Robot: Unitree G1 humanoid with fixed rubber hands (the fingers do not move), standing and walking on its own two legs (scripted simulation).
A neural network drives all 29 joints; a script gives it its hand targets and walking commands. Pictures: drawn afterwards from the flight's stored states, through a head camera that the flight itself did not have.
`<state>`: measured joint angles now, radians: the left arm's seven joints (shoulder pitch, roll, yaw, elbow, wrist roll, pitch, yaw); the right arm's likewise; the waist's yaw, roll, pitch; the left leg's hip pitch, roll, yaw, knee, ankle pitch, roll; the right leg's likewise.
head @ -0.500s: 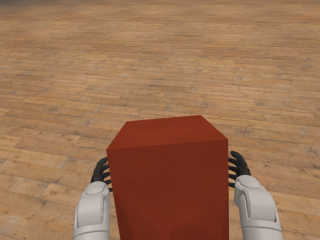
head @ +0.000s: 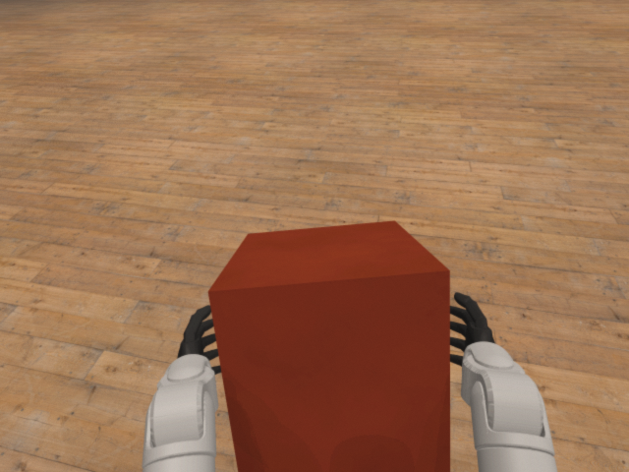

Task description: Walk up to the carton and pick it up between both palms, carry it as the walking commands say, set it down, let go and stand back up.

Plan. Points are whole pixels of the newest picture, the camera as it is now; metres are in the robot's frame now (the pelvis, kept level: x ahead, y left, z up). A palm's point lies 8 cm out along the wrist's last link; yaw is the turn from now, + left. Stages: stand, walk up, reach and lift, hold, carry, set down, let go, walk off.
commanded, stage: carry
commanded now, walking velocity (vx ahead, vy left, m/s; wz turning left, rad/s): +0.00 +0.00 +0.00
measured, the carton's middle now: (331, 335) +0.37 +0.00 -0.04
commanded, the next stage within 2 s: hold in 1.12 s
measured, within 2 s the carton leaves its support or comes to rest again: neither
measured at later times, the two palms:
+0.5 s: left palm (176, 383) +0.25 +0.19 +0.05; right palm (467, 368) +0.25 -0.15 +0.06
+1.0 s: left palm (174, 385) +0.25 +0.20 +0.05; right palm (469, 377) +0.24 -0.15 +0.06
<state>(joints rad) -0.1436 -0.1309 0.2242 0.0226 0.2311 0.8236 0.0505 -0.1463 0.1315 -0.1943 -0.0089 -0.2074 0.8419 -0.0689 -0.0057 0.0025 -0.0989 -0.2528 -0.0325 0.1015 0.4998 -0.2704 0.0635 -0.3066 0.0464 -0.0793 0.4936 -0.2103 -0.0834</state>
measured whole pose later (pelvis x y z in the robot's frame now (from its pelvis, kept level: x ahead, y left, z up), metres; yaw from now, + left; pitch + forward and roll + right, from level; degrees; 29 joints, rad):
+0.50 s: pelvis -0.02 +0.02 +0.00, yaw -1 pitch +0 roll +0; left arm -0.13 -0.13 0.22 -0.02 0.21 0.84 0.06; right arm -0.13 0.13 -0.18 -0.04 -0.19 0.85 -0.08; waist 0.01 -0.01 -0.07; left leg -0.26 -0.05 0.13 0.50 -0.25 0.09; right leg -0.32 0.03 -0.06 0.51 -0.19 -0.06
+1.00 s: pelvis -0.02 +0.02 +0.00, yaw -2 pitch +0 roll +0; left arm -0.10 -0.13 0.20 -0.04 0.19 0.86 0.08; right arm -0.10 0.13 -0.17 -0.06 -0.18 0.85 -0.09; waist 0.02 0.00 -0.07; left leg -0.24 -0.04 0.15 0.48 -0.25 0.10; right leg -0.31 0.04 -0.03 0.49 -0.17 -0.05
